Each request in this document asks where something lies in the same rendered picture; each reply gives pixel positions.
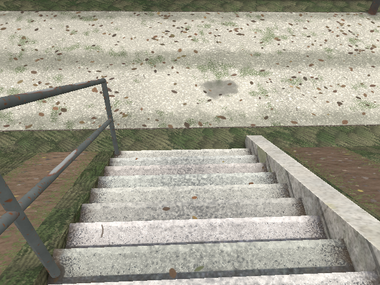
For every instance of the stairs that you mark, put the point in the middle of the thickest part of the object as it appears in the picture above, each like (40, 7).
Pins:
(199, 217)

